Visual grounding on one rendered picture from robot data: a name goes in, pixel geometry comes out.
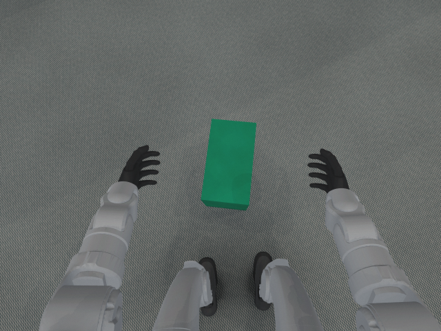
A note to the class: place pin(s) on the robot left upper arm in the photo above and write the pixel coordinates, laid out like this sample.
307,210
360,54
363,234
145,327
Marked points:
85,308

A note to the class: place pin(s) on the robot left hand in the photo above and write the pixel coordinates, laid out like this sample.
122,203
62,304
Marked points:
133,172

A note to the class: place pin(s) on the carton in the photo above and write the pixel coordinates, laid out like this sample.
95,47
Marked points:
228,169

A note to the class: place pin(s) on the right robot shin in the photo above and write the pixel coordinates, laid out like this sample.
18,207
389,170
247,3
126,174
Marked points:
283,262

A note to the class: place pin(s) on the robot right forearm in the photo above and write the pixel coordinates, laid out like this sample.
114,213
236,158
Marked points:
373,275

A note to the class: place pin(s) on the robot left forearm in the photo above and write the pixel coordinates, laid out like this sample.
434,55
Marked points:
102,253

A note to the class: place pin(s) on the robot right upper arm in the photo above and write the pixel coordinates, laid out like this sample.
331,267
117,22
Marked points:
396,316

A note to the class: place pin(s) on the left robot foot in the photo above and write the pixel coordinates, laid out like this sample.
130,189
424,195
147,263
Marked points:
210,266

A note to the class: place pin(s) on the robot right hand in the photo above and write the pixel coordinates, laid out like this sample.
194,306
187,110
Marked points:
335,177

